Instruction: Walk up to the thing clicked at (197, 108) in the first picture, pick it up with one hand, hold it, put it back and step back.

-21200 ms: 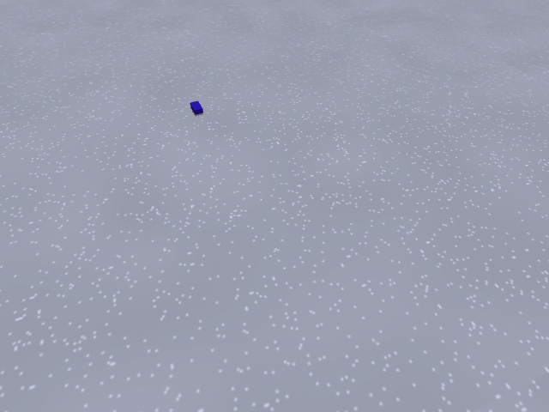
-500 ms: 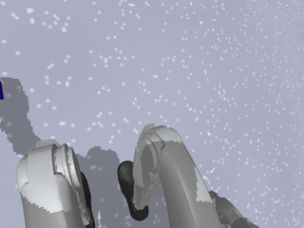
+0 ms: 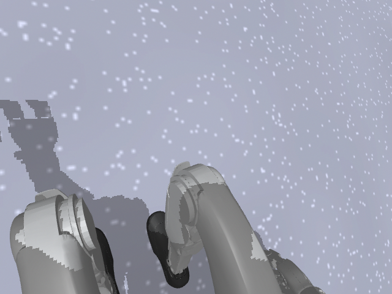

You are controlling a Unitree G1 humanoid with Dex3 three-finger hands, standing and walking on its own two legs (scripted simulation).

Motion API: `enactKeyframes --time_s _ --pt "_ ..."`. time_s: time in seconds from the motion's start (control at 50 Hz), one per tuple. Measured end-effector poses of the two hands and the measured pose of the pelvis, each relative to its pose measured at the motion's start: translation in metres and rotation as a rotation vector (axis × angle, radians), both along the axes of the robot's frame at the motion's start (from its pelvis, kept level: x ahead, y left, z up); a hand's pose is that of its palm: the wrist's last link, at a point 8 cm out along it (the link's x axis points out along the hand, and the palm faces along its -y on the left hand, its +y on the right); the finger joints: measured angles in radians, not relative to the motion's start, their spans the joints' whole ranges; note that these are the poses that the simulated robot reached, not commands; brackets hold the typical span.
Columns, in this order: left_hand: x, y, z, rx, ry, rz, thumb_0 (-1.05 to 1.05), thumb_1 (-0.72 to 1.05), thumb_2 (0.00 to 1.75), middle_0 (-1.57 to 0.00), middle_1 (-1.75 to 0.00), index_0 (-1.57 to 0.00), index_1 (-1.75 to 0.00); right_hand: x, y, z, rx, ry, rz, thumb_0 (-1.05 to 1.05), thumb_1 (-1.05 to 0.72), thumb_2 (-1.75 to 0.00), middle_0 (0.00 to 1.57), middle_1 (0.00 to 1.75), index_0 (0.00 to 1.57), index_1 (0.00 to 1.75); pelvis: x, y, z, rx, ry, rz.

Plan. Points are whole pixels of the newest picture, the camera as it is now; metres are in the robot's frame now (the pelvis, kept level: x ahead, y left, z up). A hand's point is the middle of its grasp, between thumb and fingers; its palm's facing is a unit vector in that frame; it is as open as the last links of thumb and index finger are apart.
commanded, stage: approach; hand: left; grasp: from above
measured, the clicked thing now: out of the picture +0.45 +0.38 -0.31
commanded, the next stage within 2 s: rest palm in 1.30 s
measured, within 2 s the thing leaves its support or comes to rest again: neither
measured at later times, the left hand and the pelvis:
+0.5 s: hand out of the picture +0.40 +0.36 -0.24, palm faces -0.52 -0.20 -0.83, open 12.1 cm; pelvis +0.00 +0.00 -0.01, yaw +0 degrees
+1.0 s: hand out of the picture +0.41 +0.39 -0.17, palm faces -0.63 -0.13 -0.76, open 11.4 cm; pelvis +0.00 +0.00 +0.02, yaw +3 degrees
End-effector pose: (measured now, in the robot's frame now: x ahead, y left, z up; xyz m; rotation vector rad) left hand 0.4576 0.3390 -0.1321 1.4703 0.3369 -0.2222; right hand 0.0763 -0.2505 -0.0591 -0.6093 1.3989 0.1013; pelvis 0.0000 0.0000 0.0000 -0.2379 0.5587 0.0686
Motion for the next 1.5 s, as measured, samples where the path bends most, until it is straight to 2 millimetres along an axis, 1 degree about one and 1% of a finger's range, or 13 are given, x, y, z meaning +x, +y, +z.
enactKeyframes --time_s 0.18,0.34,0.5,0.6,0.7,0.78,0.86,0.94,1.04,1.18,1.34,1.44,1.5 --pt "-0.016 0.039 0.021 0.134 0.146 0.194 0.0 -0.33 0.83 -0.26 -0.8 -0.26 -0.8 0.001 -0.003 -0.011 0.057 -0.037 -0.013 0.0 -0.91 -0.89 0.2 0.3 0.21 0.3 -0.004 -0.002 0.003 0.023 0.014 -0.001" --pt "-0.047 0.052 -0.029 0.011 0.377 0.184 0.0 -0.25 0.75 -0.29 -0.85 -0.31 -0.82 -0.001 -0.006 -0.013 0.011 0.055 0.058 0.0 -0.91 -0.89 0.2 0.3 0.21 0.3 -0.007 -0.005 -0.001 0.028 -0.021 0.011" --pt "-0.044 0.029 -0.056 -0.151 0.186 -0.056 0.0 -0.18 0.69 -0.33 -0.83 -0.36 -0.8 0.008 -0.011 0.002 -0.103 0.176 0.16 0.0 -0.91 -0.89 0.2 0.3 0.21 0.3 0.0 -0.001 -0.006 -0.015 -0.06 0.002" --pt "-0.035 0.028 -0.039 -0.106 -0.002 -0.064 0.0 -0.18 0.71 -0.34 -0.8 -0.36 -0.77 0.035 -0.007 0.005 -0.11 0.101 0.167 0.0 -0.91 -0.89 0.2 0.3 0.21 0.3 0.005 0.004 -0.005 -0.034 -0.052 0.0" --pt "-0.013 0.047 0.007 0.018 -0.147 0.043 0.0 -0.17 0.71 -0.35 -0.75 -0.36 -0.73 0.062 0.002 0.005 -0.05 -0.036 0.146 0.0 -0.9 -0.89 0.2 0.3 0.21 0.3 0.007 0.005 -0.003 -0.034 -0.019 0.013" --pt "-0.002 0.066 0.039 0.111 -0.091 0.153 0.0 -0.17 0.69 -0.34 -0.75 -0.35 -0.73 0.072 0.008 0.003 0.013 -0.128 0.118 0.0 -0.9 -0.89 0.2 0.3 0.21 0.3 0.005 0.005 0.001 -0.027 0.009 0.016" --pt "-0.006 0.074 0.049 0.162 0.074 0.218 0.0 -0.14 0.66 -0.34 -0.78 -0.36 -0.75 0.066 0.012 0.0 0.059 -0.132 0.079 -0.01 -0.91 -0.89 0.2 0.3 0.21 0.3 0.003 0.004 0.009 -0.01 0.025 0.023" --pt "-0.019 0.068 0.04 0.139 0.248 0.239 0.0 -0.11 0.62 -0.35 -0.8 -0.39 -0.76 0.044 0.011 -0.001 0.072 -0.048 0.045 -0.01 -0.91 -0.89 0.2 0.3 0.21 0.3 0.0 0.001 0.021 0.009 0.031 0.037" --pt "-0.038 0.044 0.003 0.008 0.393 0.163 0.0 -0.05 0.56 -0.42 -0.78 -0.46 -0.73 0.012 -0.005 0.004 0.01 0.069 0.035 0.0 -0.92 -0.9 0.2 0.3 0.21 0.3 -0.004 -0.005 0.023 0.016 0.007 0.04" --pt "-0.046 0.006 -0.04 -0.191 0.252 -0.051 0.0 -0.01 0.53 -0.47 -0.71 -0.5 -0.67 -0.012 -0.027 0.012 -0.122 0.206 0.097 0.0 -0.92 -0.9 0.2 0.3 0.21 0.3 -0.006 -0.01 0.006 0.005 -0.062 0.02" --pt "-0.052 -0.006 -0.056 -0.071 0.04 -0.123 0.0 -0.04 0.57 -0.44 -0.69 -0.46 -0.65 0.013 -0.024 0.003 -0.153 0.135 0.15 0.0 -0.91 -0.89 0.2 0.3 0.21 0.3 -0.005 -0.006 -0.008 0.001 -0.082 0.0" --pt "-0.029 0.005 -0.023 0.031 -0.147 -0.012 0.0 -0.06 0.58 -0.44 -0.67 -0.46 -0.64 0.037 -0.008 -0.007 -0.072 0.039 0.162 0.0 -0.91 -0.89 0.2 0.3 0.21 0.3 -0.002 -0.003 -0.009 0.002 -0.044 0.004" --pt "-0.011 0.023 -0.002 0.095 -0.134 0.104 0.0 -0.08 0.6 -0.42 -0.66 -0.44 -0.64 0.052 0.002 -0.011 -0.02 -0.055 0.152 0.0 -0.9 -0.89 0.2 0.3 0.21 0.3 -0.001 -0.001 -0.011 -0.002 -0.031 0.003"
